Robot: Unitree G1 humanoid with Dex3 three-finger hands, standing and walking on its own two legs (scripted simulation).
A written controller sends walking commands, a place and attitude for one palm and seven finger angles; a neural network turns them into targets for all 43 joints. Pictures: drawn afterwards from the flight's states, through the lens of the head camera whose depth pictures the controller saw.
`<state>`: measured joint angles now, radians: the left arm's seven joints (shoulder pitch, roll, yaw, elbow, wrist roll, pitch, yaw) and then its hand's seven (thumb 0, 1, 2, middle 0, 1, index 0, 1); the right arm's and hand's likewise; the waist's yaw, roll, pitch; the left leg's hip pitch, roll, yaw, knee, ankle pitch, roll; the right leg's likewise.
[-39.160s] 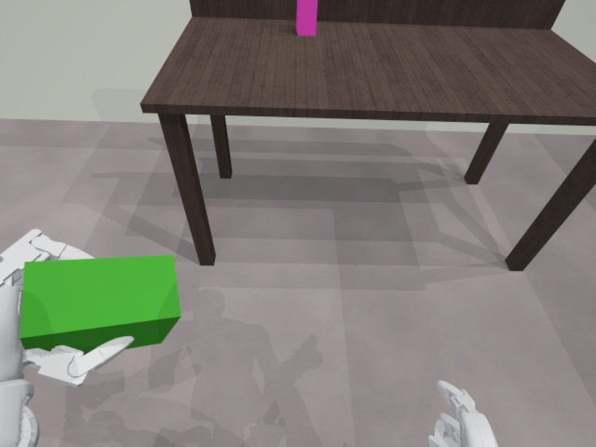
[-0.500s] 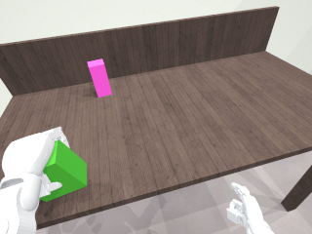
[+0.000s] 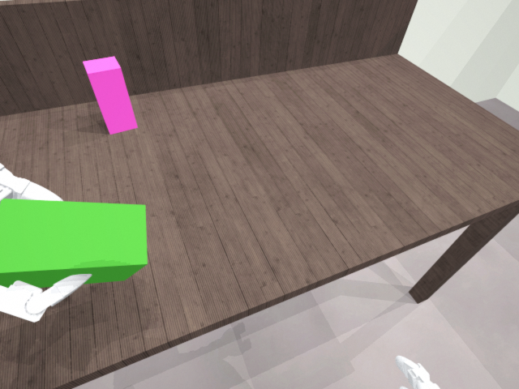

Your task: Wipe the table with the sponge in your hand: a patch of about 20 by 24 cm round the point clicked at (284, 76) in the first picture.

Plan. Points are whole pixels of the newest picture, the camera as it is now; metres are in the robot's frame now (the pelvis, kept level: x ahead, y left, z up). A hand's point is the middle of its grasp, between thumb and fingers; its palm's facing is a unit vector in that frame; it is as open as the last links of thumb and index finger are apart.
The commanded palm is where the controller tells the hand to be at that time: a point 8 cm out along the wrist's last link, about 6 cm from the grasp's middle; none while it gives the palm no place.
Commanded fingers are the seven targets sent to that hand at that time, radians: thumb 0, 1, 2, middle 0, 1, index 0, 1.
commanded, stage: step back with the hand held close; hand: left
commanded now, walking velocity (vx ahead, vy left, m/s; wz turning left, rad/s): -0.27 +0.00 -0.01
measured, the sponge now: (95, 246) +0.24 +0.21 +0.17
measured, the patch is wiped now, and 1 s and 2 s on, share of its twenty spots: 0.95 0.95 0.95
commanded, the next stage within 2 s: stop stepping back and stand still in 1.12 s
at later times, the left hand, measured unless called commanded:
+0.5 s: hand (13, 272) +0.18 +0.25 +0.20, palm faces +0.45 -0.80 -0.39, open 10.3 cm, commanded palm +0.13 +0.28 +0.21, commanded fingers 0.00 0.10 1.30 -1.20 -1.60 -1.20 -1.60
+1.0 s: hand out of the picture +0.09 +0.23 +0.20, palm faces +0.44 -0.80 -0.41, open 10.3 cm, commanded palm +0.02 +0.26 +0.21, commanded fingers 0.00 0.10 1.30 -1.20 -1.60 -1.20 -1.60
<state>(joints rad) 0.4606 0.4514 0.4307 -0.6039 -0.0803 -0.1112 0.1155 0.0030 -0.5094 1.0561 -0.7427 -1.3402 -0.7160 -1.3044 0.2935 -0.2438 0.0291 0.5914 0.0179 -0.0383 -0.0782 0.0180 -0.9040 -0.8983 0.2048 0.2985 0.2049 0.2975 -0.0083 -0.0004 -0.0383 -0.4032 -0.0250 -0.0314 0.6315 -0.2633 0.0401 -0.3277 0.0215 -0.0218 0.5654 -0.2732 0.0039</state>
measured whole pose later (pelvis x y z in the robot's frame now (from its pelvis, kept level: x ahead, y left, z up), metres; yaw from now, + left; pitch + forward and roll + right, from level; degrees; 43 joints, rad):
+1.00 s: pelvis -0.13 -0.02 -0.01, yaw +1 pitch +1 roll +1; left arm 0.43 0.44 0.47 -0.67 -0.05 -0.14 0.15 0.00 -0.51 1.06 -0.74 -1.34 -0.72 -1.31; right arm 0.18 -0.18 0.00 0.59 0.01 -0.12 -0.04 0.02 -0.90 -0.90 0.20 0.30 0.20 0.30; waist 0.00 -0.08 0.04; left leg -0.39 0.04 0.03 0.64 -0.27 -0.03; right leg -0.55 0.02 0.03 0.88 -0.44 0.03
